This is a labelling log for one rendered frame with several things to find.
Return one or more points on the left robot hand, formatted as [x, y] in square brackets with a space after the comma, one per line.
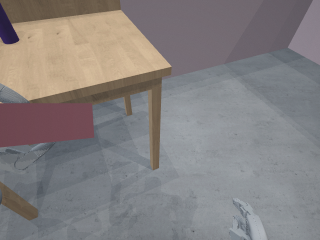
[13, 160]

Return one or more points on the table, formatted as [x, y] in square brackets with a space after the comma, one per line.
[79, 51]

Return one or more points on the sponge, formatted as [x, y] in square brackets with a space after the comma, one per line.
[36, 123]

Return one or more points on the right robot hand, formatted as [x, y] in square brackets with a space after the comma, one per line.
[251, 228]

